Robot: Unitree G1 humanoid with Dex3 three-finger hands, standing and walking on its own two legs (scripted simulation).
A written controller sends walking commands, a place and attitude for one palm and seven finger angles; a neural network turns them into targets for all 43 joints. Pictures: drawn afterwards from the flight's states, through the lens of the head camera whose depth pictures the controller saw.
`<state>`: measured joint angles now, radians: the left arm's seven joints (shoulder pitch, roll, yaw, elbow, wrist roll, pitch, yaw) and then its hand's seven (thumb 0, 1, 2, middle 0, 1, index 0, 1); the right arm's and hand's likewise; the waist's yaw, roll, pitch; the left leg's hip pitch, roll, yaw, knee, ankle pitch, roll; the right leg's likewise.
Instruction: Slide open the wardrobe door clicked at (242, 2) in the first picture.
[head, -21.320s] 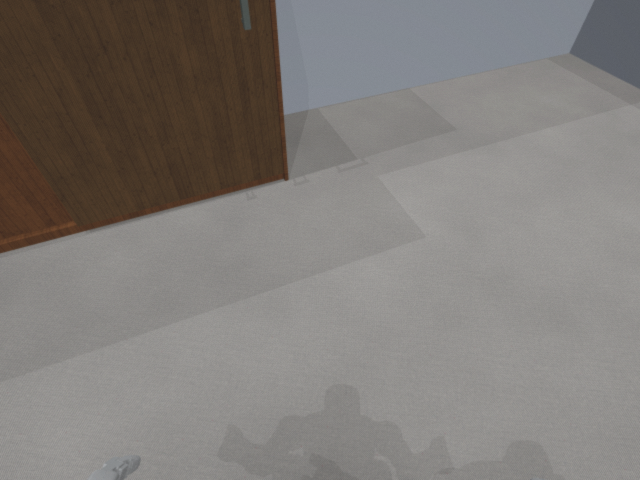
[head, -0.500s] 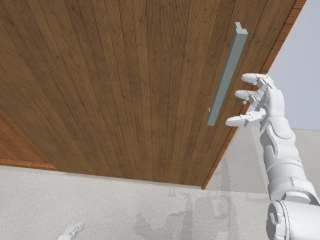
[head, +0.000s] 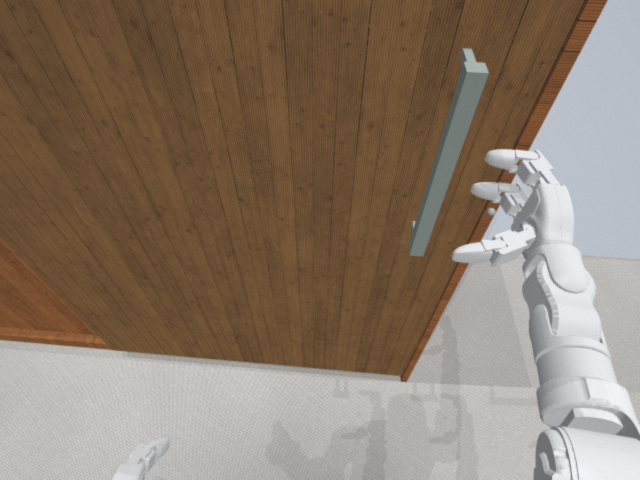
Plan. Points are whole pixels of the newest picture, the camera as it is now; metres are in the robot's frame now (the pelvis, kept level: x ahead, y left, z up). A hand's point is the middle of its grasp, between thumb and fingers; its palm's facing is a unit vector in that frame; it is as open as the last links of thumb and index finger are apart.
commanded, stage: move the hooked fingers beside the handle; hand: right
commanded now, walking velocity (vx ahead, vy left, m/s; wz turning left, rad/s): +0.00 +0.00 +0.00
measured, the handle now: (437, 170) +0.50 -0.10 +0.13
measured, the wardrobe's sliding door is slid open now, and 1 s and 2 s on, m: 0.00 0.00 0.00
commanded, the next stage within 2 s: feel for the door with the fingertips in 1.28 s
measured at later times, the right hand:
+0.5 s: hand (499, 207) +0.42 -0.16 +0.14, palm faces -0.02 +1.00 +0.00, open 14.0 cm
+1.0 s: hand (490, 217) +0.42 -0.16 +0.12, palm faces +0.01 +1.00 +0.01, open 14.0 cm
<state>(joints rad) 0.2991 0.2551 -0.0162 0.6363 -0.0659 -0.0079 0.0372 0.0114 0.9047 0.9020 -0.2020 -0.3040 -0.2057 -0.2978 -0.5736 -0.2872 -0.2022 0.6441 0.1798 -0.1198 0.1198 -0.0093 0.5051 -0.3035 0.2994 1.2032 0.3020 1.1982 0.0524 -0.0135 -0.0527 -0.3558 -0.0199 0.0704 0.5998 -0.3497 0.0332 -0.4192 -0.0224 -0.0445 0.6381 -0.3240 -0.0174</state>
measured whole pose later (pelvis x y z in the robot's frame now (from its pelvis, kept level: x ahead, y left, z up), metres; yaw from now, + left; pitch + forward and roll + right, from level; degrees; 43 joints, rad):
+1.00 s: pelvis -0.01 +0.00 +0.00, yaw +1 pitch +6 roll +1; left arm 0.32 0.26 -0.02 0.63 -0.07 -0.01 0.03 0.01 0.90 0.90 -0.20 -0.30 -0.21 -0.30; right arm -0.59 -0.29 -0.21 0.70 0.18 -0.08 0.11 -0.01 0.50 -0.30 0.30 1.20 0.30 1.20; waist 0.06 -0.02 -0.06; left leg -0.37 -0.02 0.06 0.60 -0.34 0.03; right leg -0.43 -0.02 -0.05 0.64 -0.31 -0.02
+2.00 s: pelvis -0.01 +0.00 +0.00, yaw +0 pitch +5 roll +1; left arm 0.30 0.24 -0.02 0.66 -0.06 0.00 0.02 0.01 0.90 0.90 -0.20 -0.30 -0.21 -0.30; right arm -0.63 -0.22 -0.15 0.67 0.15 -0.09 0.01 -0.01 0.50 -0.30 0.30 1.21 0.30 1.20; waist 0.06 -0.02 -0.06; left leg -0.36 -0.02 0.06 0.61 -0.34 0.03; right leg -0.41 -0.02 -0.05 0.64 -0.31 -0.02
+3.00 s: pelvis -0.01 +0.00 +0.00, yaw +0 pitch +5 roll +1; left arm 0.31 0.25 -0.01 0.64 -0.06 0.01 0.01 0.01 0.91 0.90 -0.20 -0.30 -0.21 -0.30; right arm -0.62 -0.21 -0.15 0.68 0.15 -0.11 0.02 -0.01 0.51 -0.30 0.30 1.20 0.30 1.20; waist 0.06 -0.02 -0.07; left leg -0.36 -0.03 0.06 0.60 -0.34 0.04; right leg -0.41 -0.03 -0.05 0.64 -0.32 -0.01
